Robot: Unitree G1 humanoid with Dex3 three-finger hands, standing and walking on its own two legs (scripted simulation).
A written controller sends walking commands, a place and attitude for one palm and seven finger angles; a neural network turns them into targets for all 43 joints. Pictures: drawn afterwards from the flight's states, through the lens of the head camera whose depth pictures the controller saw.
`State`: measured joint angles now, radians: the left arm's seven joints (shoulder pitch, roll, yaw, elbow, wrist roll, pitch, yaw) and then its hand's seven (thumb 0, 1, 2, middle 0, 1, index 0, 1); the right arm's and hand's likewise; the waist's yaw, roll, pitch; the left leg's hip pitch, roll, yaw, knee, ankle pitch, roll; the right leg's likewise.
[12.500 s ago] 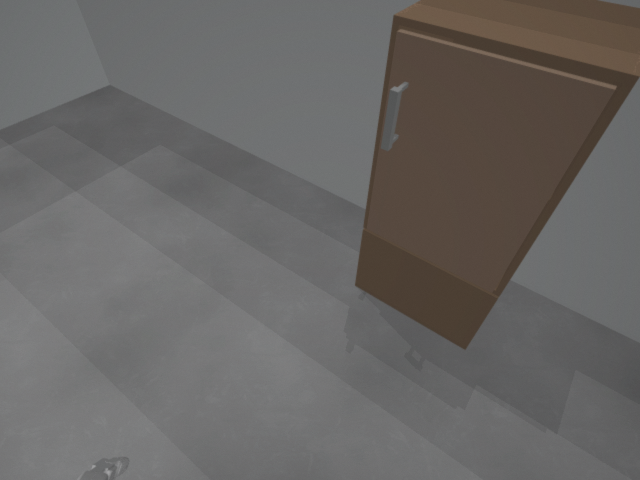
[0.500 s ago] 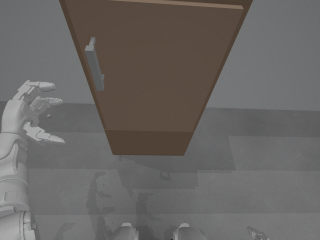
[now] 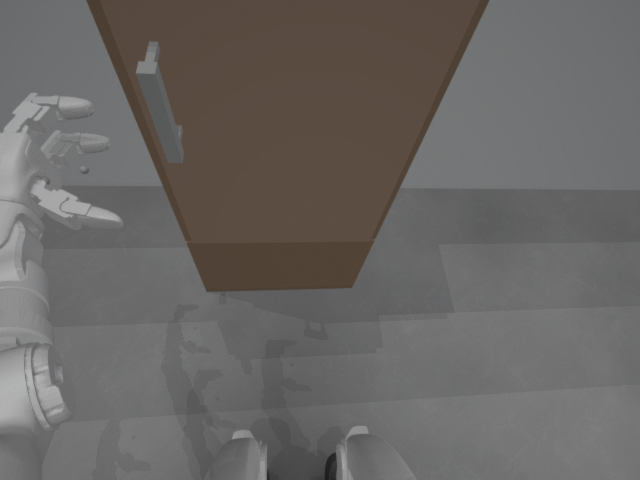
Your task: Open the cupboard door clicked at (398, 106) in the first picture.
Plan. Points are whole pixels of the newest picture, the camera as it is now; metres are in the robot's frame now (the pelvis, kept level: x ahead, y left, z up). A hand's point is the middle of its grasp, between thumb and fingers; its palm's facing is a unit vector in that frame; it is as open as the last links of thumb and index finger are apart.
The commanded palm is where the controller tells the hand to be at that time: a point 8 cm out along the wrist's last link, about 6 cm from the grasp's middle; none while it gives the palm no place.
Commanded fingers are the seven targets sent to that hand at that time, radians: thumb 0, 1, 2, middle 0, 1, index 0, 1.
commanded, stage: move the hooked fingers beside the handle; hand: left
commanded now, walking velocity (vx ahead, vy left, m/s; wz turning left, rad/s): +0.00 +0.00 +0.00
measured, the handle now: (165, 107) +0.57 +0.19 +0.07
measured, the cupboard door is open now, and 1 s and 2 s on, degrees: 0 0 0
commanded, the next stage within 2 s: slide the fingers in behind the handle in 1.14 s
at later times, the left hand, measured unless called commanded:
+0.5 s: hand (105, 132) +0.52 +0.25 +0.07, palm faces +0.03 -1.00 -0.03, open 14.0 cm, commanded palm +0.50 +0.29 +0.07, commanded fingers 0.00 -0.50 0.30 -0.30 -1.20 -0.30 -1.20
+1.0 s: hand (103, 140) +0.51 +0.26 +0.06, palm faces +0.03 -1.00 -0.02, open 14.0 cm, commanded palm +0.50 +0.29 +0.06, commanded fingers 0.00 -0.50 0.30 -0.30 -1.20 -0.30 -1.20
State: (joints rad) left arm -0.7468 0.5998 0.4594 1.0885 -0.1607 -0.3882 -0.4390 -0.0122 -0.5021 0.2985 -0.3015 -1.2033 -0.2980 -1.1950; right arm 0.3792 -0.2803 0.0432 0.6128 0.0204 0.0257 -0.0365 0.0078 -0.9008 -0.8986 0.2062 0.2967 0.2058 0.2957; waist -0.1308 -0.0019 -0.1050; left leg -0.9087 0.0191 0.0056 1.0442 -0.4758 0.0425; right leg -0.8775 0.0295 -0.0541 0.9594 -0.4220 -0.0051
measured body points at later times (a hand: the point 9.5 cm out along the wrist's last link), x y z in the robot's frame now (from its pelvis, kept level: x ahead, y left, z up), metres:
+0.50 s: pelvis +0.00 +0.00 -0.01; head +0.16 +0.03 +0.41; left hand +0.51 +0.31 +0.07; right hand -0.02 -0.27 -0.10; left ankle +0.01 +0.09 -0.67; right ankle +0.02 -0.12 -0.67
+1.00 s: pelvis +0.01 +0.00 -0.01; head +0.15 +0.04 +0.42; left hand +0.51 +0.31 +0.07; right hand +0.02 -0.27 -0.10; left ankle +0.01 +0.09 -0.67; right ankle +0.02 -0.12 -0.67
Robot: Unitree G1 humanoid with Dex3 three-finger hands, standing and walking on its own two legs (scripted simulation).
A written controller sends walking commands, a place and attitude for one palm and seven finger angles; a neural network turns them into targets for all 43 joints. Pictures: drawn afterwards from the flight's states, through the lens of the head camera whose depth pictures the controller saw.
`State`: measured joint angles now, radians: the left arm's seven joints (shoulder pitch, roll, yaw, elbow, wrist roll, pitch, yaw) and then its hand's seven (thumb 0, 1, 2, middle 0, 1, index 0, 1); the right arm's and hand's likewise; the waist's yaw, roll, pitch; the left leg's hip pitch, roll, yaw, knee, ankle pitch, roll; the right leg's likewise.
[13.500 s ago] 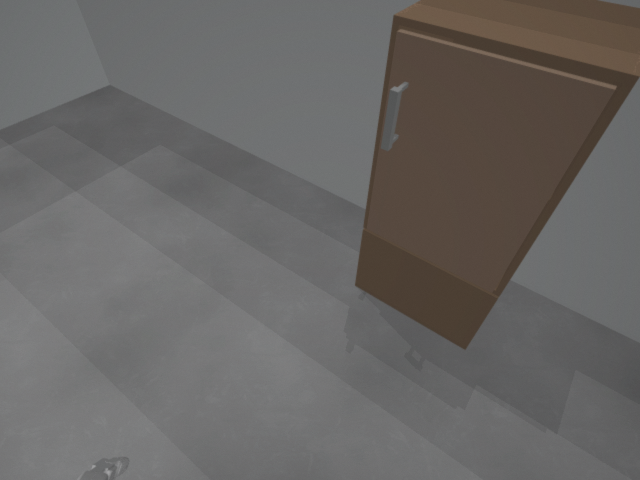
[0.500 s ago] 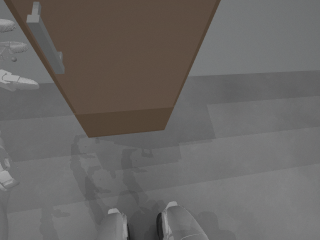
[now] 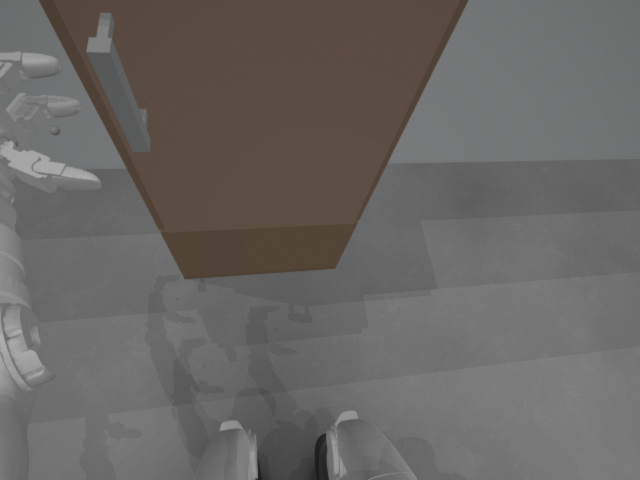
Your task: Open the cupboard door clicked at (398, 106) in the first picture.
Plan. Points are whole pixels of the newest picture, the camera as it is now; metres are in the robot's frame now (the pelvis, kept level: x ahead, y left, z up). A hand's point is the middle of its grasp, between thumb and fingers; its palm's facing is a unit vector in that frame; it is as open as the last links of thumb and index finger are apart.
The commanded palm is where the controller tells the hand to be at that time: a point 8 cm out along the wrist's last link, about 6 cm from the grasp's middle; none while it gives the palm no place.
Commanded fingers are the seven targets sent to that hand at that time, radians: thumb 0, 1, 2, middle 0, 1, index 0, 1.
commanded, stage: move the hooked fingers beside the handle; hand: left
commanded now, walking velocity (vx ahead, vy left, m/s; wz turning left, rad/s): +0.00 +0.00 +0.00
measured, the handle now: (125, 89) +0.55 +0.19 +0.08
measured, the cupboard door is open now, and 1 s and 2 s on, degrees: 0 0 0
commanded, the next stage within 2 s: slide the fingers in behind the handle in 0.14 s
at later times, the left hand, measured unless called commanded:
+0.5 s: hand (65, 130) +0.50 +0.25 +0.07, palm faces +0.03 -1.00 -0.01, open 14.0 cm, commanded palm +0.49 +0.29 +0.07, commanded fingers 0.00 -0.50 0.30 -0.30 -1.20 -0.30 -1.20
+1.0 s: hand (98, 131) +0.50 +0.22 +0.07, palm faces +0.04 -1.00 +0.01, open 14.0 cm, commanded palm +0.48 +0.26 +0.07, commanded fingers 0.00 -0.50 0.30 -0.30 -1.20 -0.30 -1.20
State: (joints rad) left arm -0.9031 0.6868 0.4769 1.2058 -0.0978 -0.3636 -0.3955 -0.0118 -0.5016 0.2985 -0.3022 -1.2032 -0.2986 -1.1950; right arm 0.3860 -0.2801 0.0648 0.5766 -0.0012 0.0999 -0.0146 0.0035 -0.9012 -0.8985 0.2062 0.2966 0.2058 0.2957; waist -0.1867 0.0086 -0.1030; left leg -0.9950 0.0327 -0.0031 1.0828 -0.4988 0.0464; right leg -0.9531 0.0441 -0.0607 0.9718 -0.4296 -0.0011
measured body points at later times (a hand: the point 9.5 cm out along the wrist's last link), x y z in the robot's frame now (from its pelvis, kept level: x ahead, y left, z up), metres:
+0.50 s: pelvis -0.01 +0.00 +0.00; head +0.14 +0.04 +0.42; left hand +0.50 +0.31 +0.07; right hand -0.01 -0.27 -0.10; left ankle +0.00 +0.08 -0.66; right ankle +0.01 -0.13 -0.66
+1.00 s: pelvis +0.00 +0.00 +0.00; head +0.13 +0.03 +0.43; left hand +0.50 +0.27 +0.07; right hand +0.01 -0.27 -0.10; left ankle +0.00 +0.08 -0.66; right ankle +0.01 -0.13 -0.66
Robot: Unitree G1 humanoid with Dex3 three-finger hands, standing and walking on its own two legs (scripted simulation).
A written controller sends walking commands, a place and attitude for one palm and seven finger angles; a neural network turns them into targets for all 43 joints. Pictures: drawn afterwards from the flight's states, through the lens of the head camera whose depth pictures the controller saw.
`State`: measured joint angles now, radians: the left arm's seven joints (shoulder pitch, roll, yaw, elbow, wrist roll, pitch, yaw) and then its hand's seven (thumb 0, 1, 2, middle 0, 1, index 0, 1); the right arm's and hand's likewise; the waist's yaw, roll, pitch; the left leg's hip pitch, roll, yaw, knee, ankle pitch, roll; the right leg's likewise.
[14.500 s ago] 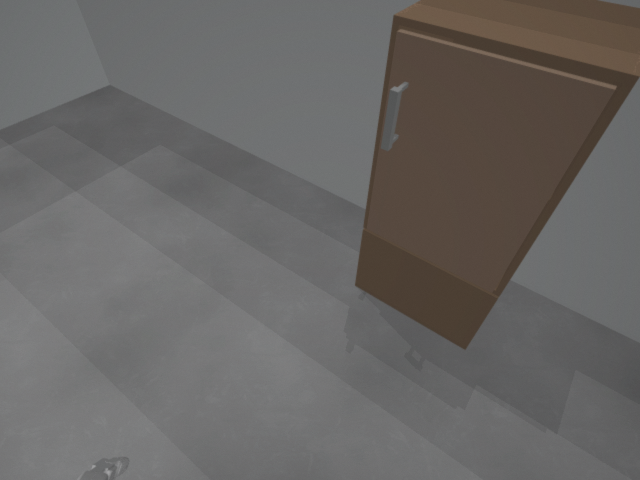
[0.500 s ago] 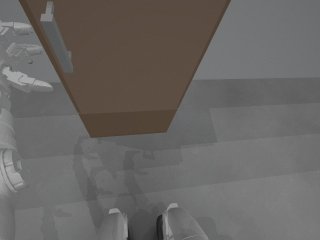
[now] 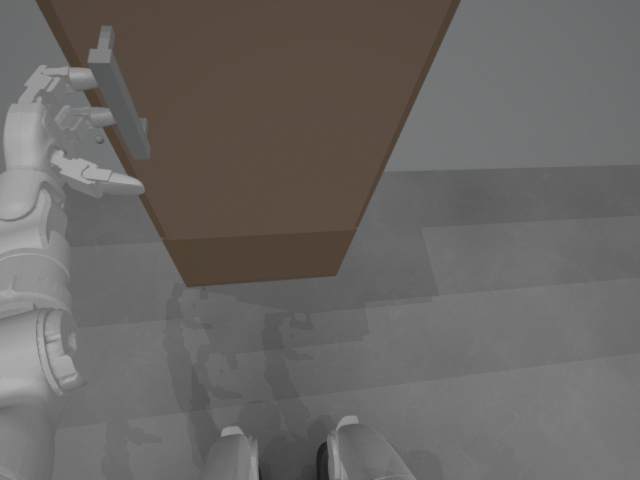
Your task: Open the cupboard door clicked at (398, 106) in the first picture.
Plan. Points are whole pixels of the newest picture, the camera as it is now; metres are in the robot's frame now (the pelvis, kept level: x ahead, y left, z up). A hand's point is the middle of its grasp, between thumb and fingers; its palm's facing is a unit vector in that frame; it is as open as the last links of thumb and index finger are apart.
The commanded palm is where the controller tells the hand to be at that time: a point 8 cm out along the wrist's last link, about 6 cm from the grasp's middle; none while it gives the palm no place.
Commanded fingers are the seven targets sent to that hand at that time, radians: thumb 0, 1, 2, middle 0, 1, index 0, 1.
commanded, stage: slide the fingers in behind the handle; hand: left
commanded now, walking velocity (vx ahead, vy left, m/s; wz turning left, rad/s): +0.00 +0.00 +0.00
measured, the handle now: (125, 99) +0.56 +0.20 +0.08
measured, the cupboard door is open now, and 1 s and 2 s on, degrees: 0 0 3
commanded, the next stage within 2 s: close the thumb around the handle in 0.84 s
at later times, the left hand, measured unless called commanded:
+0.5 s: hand (140, 136) +0.51 +0.18 +0.07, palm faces +0.02 -1.00 +0.00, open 14.0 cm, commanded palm +0.48 +0.22 +0.07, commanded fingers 0.00 -0.50 0.30 -0.30 -1.20 -0.30 -1.20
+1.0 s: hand (137, 138) +0.51 +0.18 +0.07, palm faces +0.05 -1.00 -0.02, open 13.9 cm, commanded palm +0.49 +0.22 +0.07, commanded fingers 0.00 -0.28 0.40 -0.32 -1.22 -0.32 -1.22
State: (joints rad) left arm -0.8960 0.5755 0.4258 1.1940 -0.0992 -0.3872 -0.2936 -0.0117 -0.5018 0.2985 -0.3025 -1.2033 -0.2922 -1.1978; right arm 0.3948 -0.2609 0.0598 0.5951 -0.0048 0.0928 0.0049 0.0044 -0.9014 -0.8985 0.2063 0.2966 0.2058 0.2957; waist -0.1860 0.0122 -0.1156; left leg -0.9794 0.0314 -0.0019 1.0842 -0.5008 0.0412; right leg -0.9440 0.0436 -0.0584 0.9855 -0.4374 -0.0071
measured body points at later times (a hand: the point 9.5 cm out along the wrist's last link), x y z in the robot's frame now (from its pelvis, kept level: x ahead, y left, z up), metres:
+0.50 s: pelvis +0.00 -0.01 +0.00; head +0.12 +0.02 +0.43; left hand +0.50 +0.23 +0.08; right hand +0.00 -0.27 -0.11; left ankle +0.00 +0.09 -0.66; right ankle +0.01 -0.12 -0.66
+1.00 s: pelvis -0.01 -0.01 +0.00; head +0.13 +0.01 +0.43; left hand +0.50 +0.24 +0.07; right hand +0.00 -0.28 -0.11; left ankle +0.00 +0.09 -0.66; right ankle +0.01 -0.12 -0.66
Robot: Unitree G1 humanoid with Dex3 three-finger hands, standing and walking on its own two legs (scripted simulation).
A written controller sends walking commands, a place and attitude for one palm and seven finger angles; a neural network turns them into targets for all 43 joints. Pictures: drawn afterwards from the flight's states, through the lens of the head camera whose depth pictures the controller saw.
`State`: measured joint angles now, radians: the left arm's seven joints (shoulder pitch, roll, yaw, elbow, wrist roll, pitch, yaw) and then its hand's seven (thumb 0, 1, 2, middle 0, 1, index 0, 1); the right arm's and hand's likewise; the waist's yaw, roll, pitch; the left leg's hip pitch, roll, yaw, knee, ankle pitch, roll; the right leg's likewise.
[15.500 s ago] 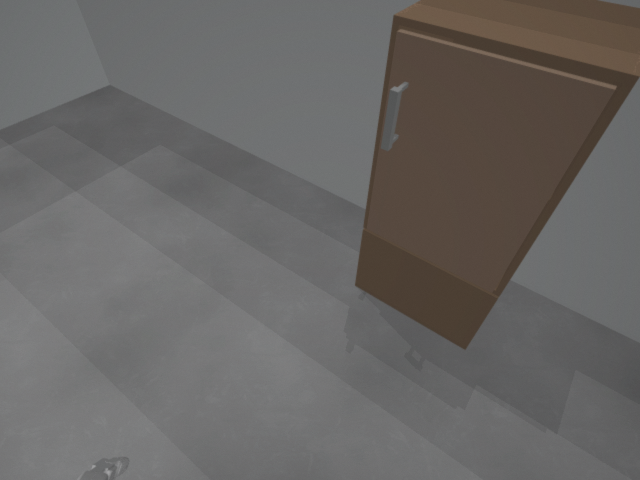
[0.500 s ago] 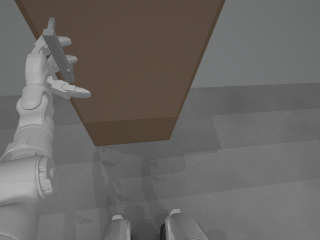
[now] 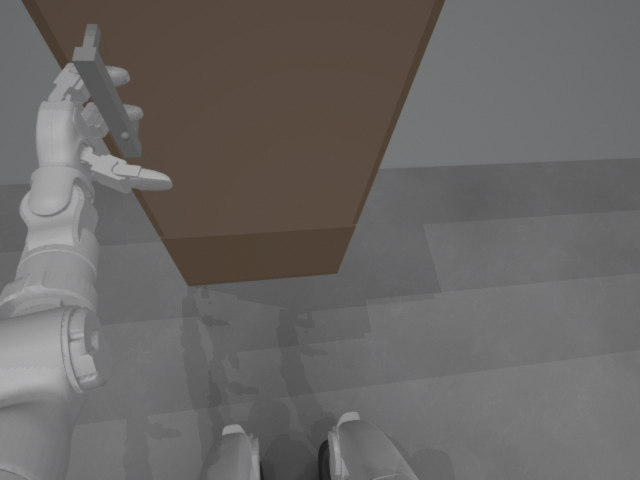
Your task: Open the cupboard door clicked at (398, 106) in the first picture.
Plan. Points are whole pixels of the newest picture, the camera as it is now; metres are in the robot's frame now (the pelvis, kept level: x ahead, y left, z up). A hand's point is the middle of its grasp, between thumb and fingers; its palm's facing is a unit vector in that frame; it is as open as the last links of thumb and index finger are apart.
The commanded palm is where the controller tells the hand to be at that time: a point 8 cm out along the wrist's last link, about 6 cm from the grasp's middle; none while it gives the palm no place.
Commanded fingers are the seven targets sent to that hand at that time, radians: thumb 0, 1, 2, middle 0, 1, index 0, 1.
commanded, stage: close the thumb around the handle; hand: left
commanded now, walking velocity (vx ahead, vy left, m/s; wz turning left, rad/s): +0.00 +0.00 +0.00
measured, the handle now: (114, 97) +0.56 +0.20 +0.08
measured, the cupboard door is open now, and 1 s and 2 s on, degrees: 0 3 42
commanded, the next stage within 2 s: pull the door open along its arc in 0.64 s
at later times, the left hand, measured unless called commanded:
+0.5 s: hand (127, 135) +0.51 +0.19 +0.07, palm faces +0.04 -1.00 -0.03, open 6.5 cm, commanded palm +0.49 +0.23 +0.07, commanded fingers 0.00 0.90 0.90 -0.40 -1.35 -0.40 -1.35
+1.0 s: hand (136, 152) +0.49 +0.17 +0.07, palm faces +0.04 -1.00 -0.02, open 5.7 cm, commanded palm +0.44 +0.22 +0.07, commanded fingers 0.00 0.90 0.90 -0.40 -1.35 -0.40 -1.35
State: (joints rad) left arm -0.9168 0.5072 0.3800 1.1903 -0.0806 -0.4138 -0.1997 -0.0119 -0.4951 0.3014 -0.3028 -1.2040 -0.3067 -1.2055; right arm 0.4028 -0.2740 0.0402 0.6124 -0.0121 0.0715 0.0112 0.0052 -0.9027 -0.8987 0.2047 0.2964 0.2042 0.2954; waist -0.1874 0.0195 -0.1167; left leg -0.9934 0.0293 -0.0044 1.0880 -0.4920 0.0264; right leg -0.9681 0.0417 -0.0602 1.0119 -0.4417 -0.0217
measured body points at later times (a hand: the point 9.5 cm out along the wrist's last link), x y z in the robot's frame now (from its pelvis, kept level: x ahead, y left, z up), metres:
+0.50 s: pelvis +0.00 +0.00 +0.00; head +0.13 +0.02 +0.43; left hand +0.51 +0.24 +0.08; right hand +0.00 -0.26 -0.11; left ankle +0.01 +0.10 -0.66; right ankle +0.02 -0.11 -0.66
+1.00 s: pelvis +0.00 +0.00 +0.01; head +0.11 +0.01 +0.44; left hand +0.48 +0.23 +0.08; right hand +0.01 -0.26 -0.11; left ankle +0.01 +0.10 -0.66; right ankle +0.02 -0.11 -0.66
